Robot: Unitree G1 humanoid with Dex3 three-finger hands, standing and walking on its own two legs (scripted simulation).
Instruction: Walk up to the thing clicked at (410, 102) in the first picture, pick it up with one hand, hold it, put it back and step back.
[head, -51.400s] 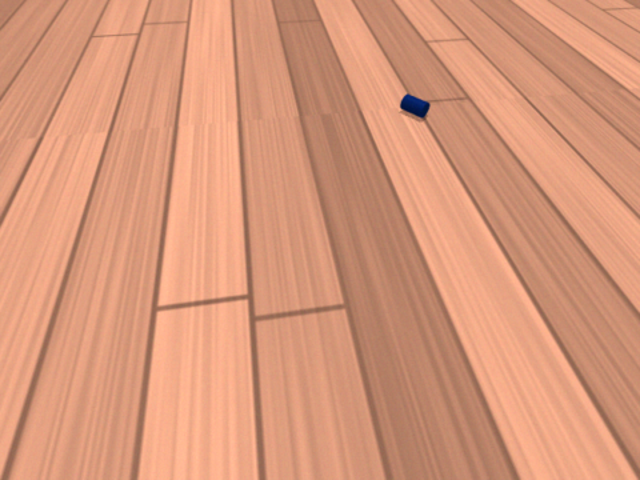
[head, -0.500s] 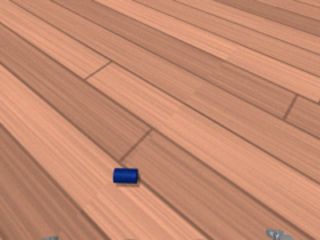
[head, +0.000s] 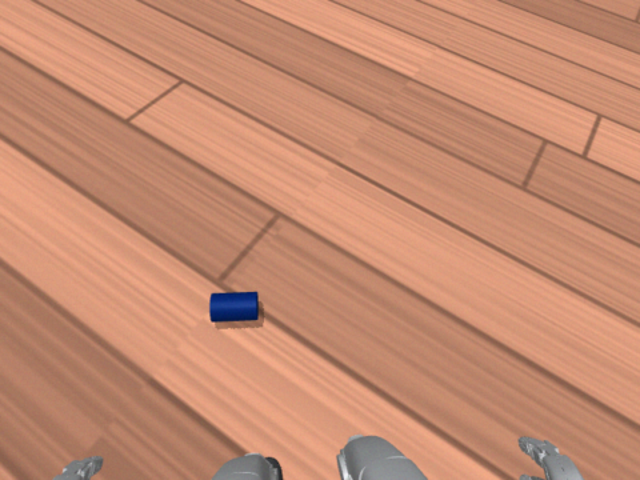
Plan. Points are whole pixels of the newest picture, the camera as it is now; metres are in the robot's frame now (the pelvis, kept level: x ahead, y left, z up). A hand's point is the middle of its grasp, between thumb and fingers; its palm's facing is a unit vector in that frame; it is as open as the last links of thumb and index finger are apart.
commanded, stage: step back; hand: left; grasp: from above
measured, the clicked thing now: (234, 306) +0.60 +0.20 -0.72
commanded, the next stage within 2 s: none
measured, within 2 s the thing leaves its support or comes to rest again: neither
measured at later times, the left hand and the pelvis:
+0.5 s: hand out of the picture -0.01 +0.21 -0.13, palm faces +0.04 -0.92 -0.39, open 7.3 cm; pelvis -0.14 -0.05 +0.00, yaw +3 degrees
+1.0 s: hand out of the picture -0.26 +0.21 -0.16, palm faces +0.00 -0.91 -0.42, open 7.3 cm; pelvis -0.32 -0.08 -0.02, yaw -1 degrees
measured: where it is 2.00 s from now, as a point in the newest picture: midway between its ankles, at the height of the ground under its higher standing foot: outside the picture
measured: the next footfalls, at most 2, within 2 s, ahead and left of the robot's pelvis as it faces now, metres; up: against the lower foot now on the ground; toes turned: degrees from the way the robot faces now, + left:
right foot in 0.16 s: -0.03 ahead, -0.14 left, +0.00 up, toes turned +1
left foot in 0.58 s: -0.16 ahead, +0.07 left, +0.00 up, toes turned +2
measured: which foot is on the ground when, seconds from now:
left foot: down 0.00-0.18, up 0.20-0.56, down 0.58-1.00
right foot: up 0.00-0.14, down 0.16-0.62, up 0.64-0.98, down 1.00-1.00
